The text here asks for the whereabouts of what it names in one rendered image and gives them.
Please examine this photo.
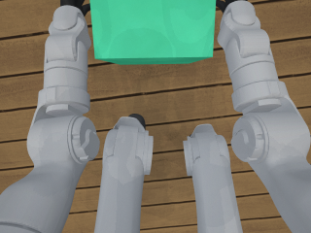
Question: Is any robot left upper arm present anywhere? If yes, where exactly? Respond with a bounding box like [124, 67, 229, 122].
[0, 115, 100, 233]

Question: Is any robot thigh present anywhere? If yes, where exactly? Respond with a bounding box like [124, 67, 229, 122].
[183, 131, 243, 233]
[94, 125, 154, 233]

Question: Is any left robot hand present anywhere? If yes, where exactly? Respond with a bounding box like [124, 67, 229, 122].
[60, 0, 90, 17]

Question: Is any carton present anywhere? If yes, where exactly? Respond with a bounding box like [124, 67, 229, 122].
[89, 0, 216, 65]

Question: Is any right robot thigh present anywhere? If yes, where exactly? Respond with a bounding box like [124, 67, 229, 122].
[183, 131, 243, 233]

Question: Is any robot right upper arm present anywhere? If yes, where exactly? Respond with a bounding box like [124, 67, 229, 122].
[230, 111, 311, 233]

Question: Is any right robot hand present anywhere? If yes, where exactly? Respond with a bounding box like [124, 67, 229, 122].
[216, 0, 248, 13]

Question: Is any left robot forearm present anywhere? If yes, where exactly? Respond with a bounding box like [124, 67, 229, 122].
[26, 5, 91, 154]

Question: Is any left robot thigh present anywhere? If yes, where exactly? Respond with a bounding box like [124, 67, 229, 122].
[94, 125, 154, 233]

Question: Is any right robot forearm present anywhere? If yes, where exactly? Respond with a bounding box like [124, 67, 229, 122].
[217, 0, 311, 138]

